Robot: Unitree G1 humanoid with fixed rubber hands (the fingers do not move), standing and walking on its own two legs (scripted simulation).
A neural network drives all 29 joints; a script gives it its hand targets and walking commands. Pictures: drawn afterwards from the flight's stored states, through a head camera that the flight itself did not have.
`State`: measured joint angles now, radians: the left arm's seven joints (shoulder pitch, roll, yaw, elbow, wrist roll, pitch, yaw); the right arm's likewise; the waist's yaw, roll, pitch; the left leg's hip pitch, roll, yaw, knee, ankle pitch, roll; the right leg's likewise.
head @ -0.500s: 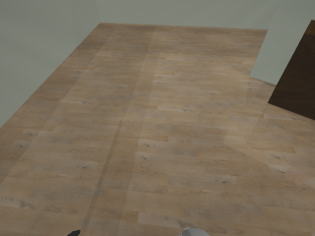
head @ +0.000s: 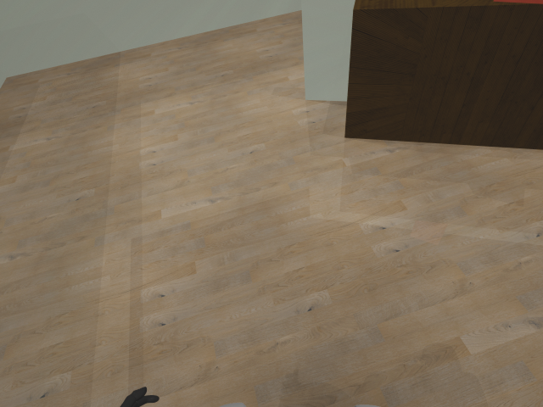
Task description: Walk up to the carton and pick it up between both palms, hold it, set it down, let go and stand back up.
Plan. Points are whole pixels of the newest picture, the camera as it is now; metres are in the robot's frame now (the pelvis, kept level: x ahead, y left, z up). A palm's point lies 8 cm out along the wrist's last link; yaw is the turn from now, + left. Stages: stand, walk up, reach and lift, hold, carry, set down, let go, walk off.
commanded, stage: walk up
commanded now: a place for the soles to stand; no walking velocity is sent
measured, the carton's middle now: out of the picture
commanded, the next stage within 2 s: none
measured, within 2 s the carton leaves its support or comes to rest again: neither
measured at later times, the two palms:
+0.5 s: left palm (233, 254) +0.41 +0.14 -0.09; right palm out of the picture +0.17 -0.36 -0.07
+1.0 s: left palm (317, 195) +0.54 -0.04 -0.06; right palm out of the picture +0.41 -0.55 -0.09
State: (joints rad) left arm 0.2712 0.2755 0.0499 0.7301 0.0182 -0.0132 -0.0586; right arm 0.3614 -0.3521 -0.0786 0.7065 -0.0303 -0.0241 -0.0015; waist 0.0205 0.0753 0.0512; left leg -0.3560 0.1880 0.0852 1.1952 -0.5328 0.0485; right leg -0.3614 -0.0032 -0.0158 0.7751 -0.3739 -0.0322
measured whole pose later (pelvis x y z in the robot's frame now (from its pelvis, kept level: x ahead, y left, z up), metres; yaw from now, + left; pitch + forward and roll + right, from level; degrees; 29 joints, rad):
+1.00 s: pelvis +0.41 -0.28 +0.02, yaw -21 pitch -2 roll +1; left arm 0.39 0.25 0.05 0.70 0.06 -0.06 -0.01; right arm 0.34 -0.30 -0.04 0.62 -0.02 -0.02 0.02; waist 0.05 0.07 0.07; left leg -0.58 0.07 0.02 1.04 -0.29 0.00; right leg -0.19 0.02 -0.07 0.54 -0.32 -0.07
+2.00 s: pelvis +0.80 -0.57 +0.02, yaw -15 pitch -2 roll +0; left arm 0.38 0.31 0.03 0.70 0.04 -0.02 -0.02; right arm 0.32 -0.26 -0.06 0.58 -0.03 -0.03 0.01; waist 0.08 0.00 0.09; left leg -0.48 0.03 0.05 0.75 -0.28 0.01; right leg -0.20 -0.06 -0.16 0.62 -0.38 -0.03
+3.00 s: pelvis +1.06 -0.84 +0.01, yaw -11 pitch -3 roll +1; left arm 0.35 0.29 0.02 0.63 0.02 0.05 -0.02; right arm 0.28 -0.24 -0.02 0.61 -0.03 0.00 -0.03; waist -0.01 -0.06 0.09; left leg -0.36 0.03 0.03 0.70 -0.29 0.00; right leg -0.44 -0.06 -0.01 0.96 -0.46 0.04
